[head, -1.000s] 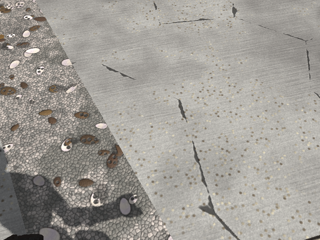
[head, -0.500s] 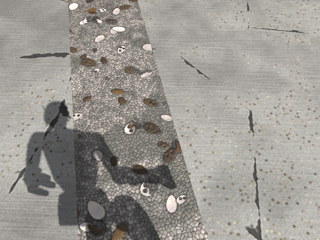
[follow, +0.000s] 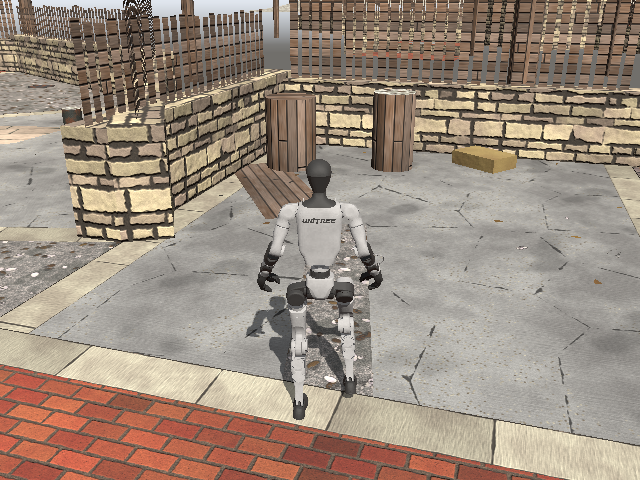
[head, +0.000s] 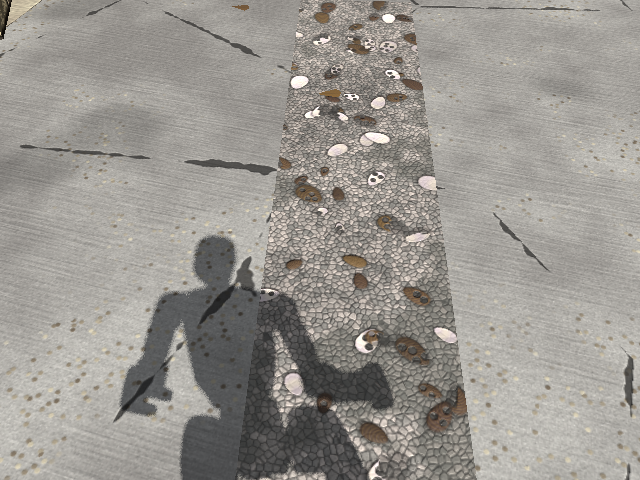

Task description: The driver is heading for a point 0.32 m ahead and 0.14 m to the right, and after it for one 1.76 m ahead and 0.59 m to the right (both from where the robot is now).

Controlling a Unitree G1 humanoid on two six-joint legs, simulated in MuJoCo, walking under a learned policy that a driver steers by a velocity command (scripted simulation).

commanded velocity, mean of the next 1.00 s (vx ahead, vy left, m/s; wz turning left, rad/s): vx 0.35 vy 0.00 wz -0.50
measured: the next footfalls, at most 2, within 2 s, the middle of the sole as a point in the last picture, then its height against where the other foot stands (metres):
right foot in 0.26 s outside the picture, level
left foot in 0.72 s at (447, 462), level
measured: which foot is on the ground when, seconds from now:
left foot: down 0.00-0.26, up 0.28-0.70, down 0.72-1.00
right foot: up 0.00-0.24, down 0.26-0.72, up 0.74-1.00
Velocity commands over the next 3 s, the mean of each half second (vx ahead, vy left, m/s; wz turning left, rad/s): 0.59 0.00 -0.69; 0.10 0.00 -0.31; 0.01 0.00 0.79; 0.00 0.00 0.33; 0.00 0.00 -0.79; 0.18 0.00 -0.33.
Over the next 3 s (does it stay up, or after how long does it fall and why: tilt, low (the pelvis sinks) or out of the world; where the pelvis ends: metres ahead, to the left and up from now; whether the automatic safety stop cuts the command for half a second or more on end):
stays up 0.59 -0.29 -0.01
